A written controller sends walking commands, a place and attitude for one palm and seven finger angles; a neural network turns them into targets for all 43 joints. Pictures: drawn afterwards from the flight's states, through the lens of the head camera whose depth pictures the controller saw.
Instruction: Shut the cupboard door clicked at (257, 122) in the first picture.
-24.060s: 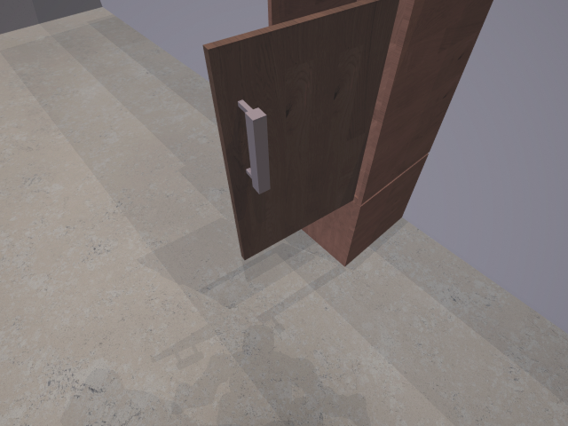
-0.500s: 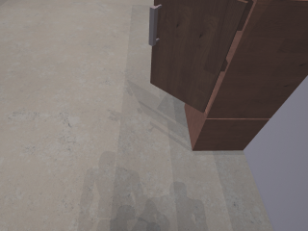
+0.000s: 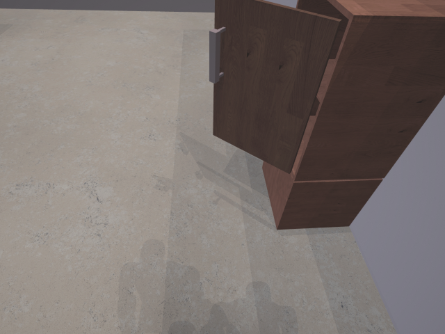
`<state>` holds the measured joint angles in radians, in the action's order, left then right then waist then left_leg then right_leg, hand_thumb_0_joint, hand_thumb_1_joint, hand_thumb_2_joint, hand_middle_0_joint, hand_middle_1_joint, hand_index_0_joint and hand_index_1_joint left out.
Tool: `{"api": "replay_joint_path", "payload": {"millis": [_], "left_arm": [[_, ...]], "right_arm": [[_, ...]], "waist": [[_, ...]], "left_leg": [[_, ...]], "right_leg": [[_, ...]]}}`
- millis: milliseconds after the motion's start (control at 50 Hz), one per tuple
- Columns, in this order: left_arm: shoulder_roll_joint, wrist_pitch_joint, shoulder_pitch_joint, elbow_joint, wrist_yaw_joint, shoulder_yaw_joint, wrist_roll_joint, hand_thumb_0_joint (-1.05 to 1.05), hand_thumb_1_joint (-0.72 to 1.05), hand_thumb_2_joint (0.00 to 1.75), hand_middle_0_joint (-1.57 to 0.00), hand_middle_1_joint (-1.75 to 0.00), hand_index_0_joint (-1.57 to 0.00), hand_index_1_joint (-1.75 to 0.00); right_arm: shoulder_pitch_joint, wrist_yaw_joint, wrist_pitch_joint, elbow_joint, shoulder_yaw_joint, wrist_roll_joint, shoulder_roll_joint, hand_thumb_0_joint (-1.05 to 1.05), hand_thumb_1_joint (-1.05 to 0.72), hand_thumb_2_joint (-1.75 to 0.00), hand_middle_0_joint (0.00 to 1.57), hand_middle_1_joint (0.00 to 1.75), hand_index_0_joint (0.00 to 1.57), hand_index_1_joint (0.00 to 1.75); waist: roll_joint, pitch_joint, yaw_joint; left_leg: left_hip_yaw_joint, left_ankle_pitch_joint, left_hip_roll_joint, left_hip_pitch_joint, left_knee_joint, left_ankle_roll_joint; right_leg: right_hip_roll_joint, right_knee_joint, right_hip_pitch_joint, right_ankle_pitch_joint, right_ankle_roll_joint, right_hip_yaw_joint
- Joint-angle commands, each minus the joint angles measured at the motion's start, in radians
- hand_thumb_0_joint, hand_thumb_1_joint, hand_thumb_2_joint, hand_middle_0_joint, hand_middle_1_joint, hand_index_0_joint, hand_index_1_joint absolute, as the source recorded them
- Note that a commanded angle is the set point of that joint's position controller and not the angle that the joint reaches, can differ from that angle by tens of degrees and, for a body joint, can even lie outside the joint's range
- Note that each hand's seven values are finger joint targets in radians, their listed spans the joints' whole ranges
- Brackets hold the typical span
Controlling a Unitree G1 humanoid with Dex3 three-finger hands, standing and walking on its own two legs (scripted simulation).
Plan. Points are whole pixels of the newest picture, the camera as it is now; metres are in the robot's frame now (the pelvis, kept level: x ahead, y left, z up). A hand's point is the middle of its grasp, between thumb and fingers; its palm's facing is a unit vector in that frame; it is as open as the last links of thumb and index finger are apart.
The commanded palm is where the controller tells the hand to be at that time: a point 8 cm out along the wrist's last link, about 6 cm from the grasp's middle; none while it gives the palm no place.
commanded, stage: let the arm hang, fingers relaxed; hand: left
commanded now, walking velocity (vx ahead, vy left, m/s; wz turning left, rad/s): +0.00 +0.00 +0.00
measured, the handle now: (218, 55) +0.98 +0.06 +0.05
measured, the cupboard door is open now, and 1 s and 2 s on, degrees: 50 50 50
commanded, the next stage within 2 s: look to check the result in 0.08 s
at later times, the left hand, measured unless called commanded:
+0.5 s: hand out of the picture -0.01 +0.18 -0.18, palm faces +0.01 -0.98 -0.19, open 7.3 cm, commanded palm none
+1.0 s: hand out of the picture +0.03 +0.19 -0.18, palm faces +0.08 -0.97 -0.23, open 7.3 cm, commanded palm none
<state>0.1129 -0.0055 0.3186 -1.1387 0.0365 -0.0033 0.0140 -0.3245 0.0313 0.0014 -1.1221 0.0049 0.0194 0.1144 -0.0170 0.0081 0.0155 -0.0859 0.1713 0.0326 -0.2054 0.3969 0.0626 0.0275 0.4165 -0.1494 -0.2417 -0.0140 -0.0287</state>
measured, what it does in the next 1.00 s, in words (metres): stands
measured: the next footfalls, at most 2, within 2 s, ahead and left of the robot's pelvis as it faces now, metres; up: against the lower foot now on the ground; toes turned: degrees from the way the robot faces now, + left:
right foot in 1.64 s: +0.07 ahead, -0.15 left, +0.00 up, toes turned +31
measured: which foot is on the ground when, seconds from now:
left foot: down 0.00-1.00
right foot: down 0.00-1.00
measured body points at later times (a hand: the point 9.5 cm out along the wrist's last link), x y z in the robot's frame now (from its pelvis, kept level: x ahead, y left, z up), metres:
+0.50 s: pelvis +0.01 +0.00 +0.00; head +0.01 +0.00 +0.45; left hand -0.01 +0.23 -0.16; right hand +0.00 -0.23 -0.16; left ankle +0.03 +0.08 -0.74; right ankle -0.01 -0.13 -0.74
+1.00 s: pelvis +0.01 -0.01 +0.00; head +0.03 +0.00 +0.44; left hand +0.03 +0.24 -0.16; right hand +0.03 -0.25 -0.16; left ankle +0.03 +0.08 -0.74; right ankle -0.01 -0.13 -0.74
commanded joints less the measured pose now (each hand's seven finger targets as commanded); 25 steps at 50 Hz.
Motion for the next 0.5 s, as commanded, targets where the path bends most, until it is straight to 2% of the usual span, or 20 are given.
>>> {"api": "replay_joint_path", "payload": {"millis": [0,140,220,320,480], "left_arm": [[0.093,-0.004,0.104,0.007,0.006,0.02,0.001,0.0,0.9,0.9,-0.2,-0.3,-0.2,-0.3],[0.116,-0.009,0.091,0.004,0.005,0.021,0.001,0.0,0.9,0.9,-0.2,-0.3,-0.2,-0.3],[0.131,-0.01,0.084,0.004,0.005,0.022,0.001,0.0,0.9,0.9,-0.2,-0.3,-0.2,-0.3],[0.146,-0.011,0.075,0.003,0.003,0.023,0.001,0.0,0.9,0.9,-0.2,-0.3,-0.2,-0.3],[0.163,-0.009,0.039,0.007,0.0,0.024,0.002,0.0,0.9,0.9,-0.2,-0.3,-0.2,-0.3]], "right_arm": [[-0.072,0.007,0.007,0.021,-0.02,-0.005,0.11,0.0,-0.9,-0.9,0.2,0.3,0.2,0.3],[-0.057,0.008,0.011,0.021,-0.023,-0.007,0.132,0.0,-0.9,-0.9,0.2,0.3,0.2,0.3],[-0.048,0.008,0.011,0.023,-0.024,-0.01,0.152,0.0,-0.9,-0.9,0.2,0.3,0.2,0.3],[-0.03,0.007,0.011,0.022,-0.026,-0.01,0.167,0.0,-0.9,-0.9,0.2,0.3,0.2,0.3],[0.001,0.004,0.01,0.021,-0.027,-0.007,0.181,0.0,-0.9,-0.9,0.2,0.3,0.2,0.3]], "waist": [[0.038,0.099,-0.004],[0.026,0.066,-0.002],[0.023,0.072,-0.003],[0.005,0.076,-0.005],[0.024,0.086,-0.003]], "left_leg": [[0.163,0.085,-0.128,-0.024,-0.125,-0.018],[0.152,-0.002,-0.134,0.024,-0.104,-0.017],[0.151,-0.013,-0.137,0.033,-0.104,-0.016],[0.15,-0.013,-0.137,0.038,-0.105,-0.015],[0.155,0.036,-0.139,0.03,-0.129,-0.022]], "right_leg": [[0.059,-0.089,-0.077,0.009,0.042,0.076],[0.065,-0.099,-0.065,0.036,0.044,0.081],[0.062,-0.104,-0.063,0.04,0.043,0.081],[0.066,-0.112,-0.063,0.037,0.045,0.085],[0.068,-0.117,-0.058,0.019,0.043,0.085]]}}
